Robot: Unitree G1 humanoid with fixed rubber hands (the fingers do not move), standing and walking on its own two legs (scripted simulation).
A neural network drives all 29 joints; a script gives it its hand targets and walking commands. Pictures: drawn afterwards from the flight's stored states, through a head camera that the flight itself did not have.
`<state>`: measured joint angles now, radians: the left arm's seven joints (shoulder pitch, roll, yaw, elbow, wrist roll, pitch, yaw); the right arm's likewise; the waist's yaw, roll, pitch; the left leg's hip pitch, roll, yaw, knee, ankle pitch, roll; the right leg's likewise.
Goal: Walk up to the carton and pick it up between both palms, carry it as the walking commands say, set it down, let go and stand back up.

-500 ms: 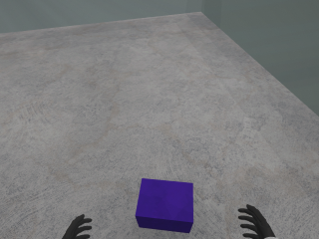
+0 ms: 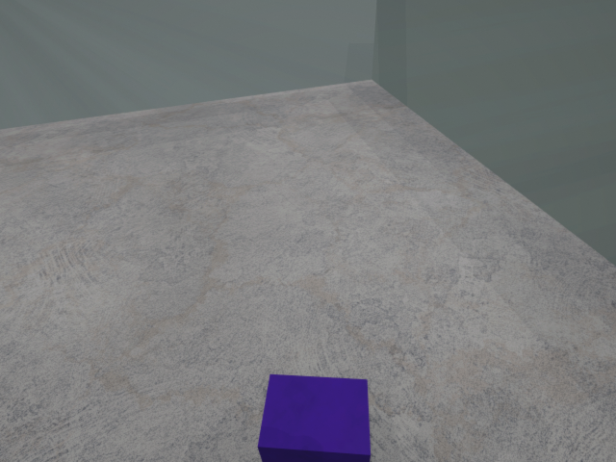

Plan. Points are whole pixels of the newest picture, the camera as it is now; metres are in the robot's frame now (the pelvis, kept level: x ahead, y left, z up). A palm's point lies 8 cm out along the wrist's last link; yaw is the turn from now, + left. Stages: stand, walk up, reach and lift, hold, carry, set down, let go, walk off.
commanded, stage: stand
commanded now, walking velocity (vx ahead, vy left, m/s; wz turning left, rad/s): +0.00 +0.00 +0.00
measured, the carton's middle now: (316, 427) +0.45 +0.01 -0.67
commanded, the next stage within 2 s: none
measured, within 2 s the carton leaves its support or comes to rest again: neither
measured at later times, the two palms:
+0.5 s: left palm out of the picture -0.03 +0.28 -0.12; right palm out of the picture -0.05 -0.27 -0.13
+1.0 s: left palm out of the picture -0.09 +0.29 -0.12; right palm out of the picture -0.09 -0.27 -0.13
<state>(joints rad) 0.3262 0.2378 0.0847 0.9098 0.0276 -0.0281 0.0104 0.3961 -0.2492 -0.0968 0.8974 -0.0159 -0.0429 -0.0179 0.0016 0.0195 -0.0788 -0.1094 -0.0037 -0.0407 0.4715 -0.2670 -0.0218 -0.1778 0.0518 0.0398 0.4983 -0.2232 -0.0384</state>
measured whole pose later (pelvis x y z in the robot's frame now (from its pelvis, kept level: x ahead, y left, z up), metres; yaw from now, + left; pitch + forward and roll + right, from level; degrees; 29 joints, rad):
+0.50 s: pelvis -0.05 +0.00 +0.00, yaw +0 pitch -5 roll +1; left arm 0.34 0.26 0.09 0.98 0.02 0.00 -0.01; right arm 0.42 -0.25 -0.08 0.93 -0.02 -0.04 -0.02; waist 0.01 0.00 -0.04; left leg -0.22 -0.01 -0.04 0.49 -0.23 -0.01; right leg -0.28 0.05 0.05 0.51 -0.19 -0.03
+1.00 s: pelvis -0.12 +0.01 +0.00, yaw +0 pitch -5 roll +1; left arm 0.35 0.26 0.10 0.93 0.02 0.01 0.00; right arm 0.37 -0.27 -0.09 0.89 -0.01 0.00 0.00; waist 0.01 0.01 -0.01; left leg -0.33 -0.02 -0.03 0.58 -0.42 0.03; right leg -0.36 0.05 0.06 0.51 -0.31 -0.02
